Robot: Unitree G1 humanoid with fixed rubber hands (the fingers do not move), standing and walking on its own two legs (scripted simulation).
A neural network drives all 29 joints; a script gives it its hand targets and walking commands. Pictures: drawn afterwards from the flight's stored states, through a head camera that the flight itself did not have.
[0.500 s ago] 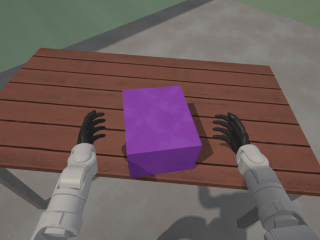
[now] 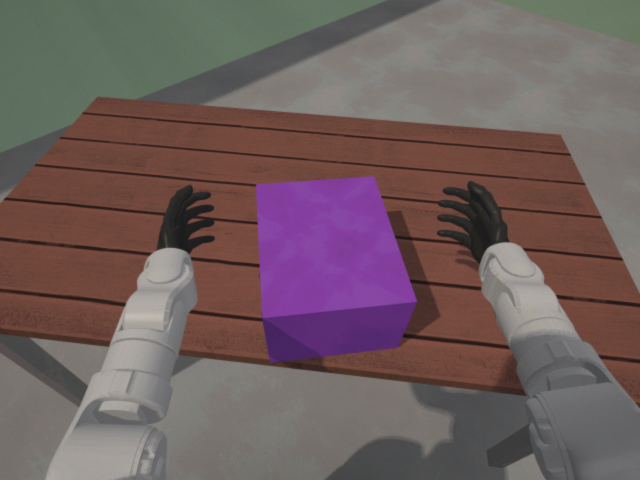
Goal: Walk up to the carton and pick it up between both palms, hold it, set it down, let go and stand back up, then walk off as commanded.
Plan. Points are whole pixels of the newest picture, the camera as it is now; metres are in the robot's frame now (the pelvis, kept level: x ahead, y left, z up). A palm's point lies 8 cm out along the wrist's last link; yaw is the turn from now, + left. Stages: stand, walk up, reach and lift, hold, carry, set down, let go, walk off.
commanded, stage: reach and lift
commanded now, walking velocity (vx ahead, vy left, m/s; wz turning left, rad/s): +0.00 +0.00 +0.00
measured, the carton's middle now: (325, 264) +0.46 +0.05 -0.05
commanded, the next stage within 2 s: none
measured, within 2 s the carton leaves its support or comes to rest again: neither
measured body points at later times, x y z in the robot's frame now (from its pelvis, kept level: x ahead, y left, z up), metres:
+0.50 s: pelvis +0.01 +0.00 +0.00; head +0.08 +0.00 +0.44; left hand +0.43 +0.23 +0.07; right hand +0.50 -0.14 +0.08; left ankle -0.01 +0.13 -0.74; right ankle -0.02 -0.10 -0.74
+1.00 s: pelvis +0.00 +0.01 -0.02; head +0.14 +0.01 +0.41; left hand +0.41 +0.25 -0.02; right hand +0.49 -0.14 -0.01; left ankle -0.01 +0.13 -0.74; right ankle -0.03 -0.10 -0.74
